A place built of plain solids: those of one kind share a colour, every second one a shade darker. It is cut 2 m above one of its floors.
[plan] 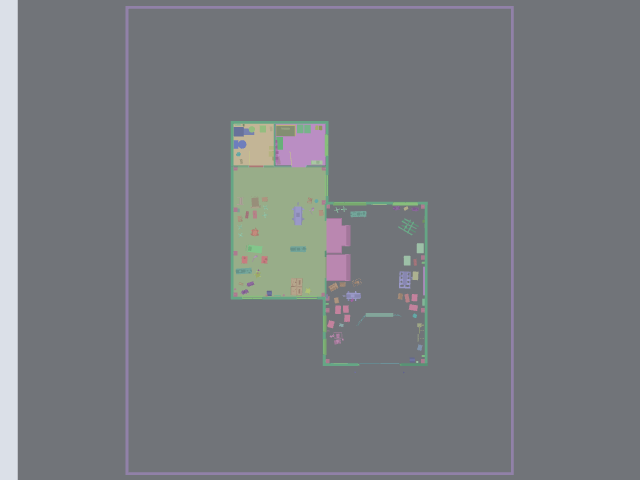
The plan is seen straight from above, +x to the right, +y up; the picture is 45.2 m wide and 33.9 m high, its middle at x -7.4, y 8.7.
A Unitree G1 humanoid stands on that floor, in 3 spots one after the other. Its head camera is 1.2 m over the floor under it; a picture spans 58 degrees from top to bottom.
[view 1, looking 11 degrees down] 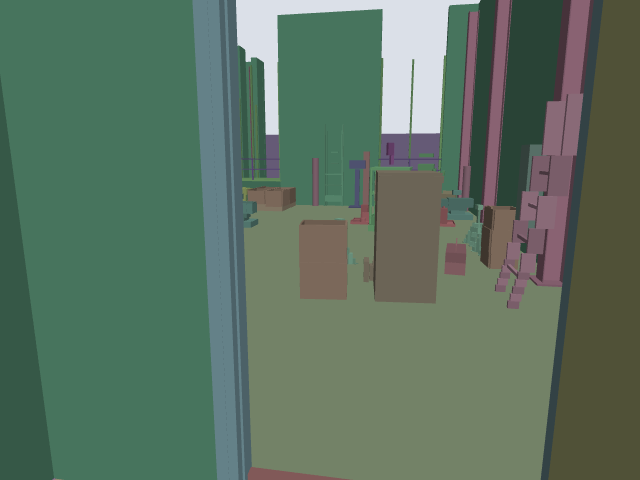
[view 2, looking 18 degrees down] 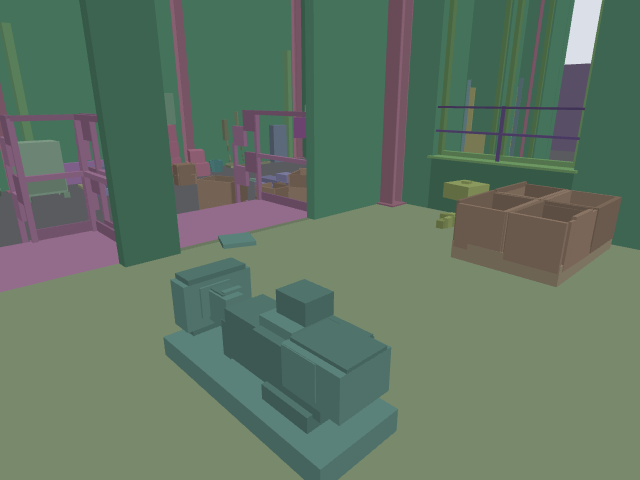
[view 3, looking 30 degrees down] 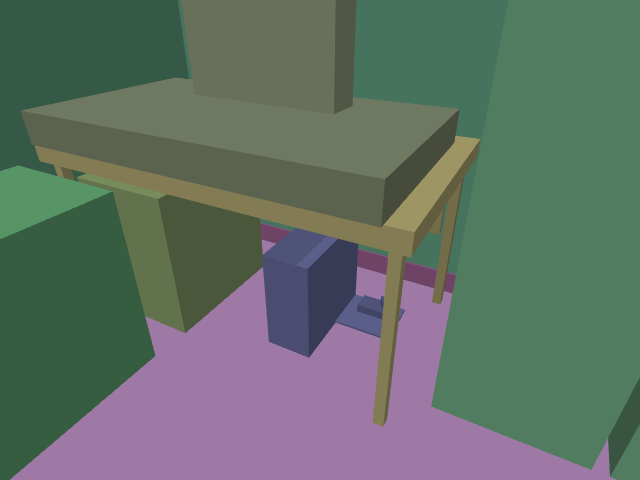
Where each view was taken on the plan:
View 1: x -11.90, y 15.20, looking -80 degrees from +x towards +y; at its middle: euro_bin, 3.60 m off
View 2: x -10.25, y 9.00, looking -44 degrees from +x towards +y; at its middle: raised_floor_hall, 3.88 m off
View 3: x -8.90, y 15.20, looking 118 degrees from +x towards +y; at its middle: desk_under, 1.60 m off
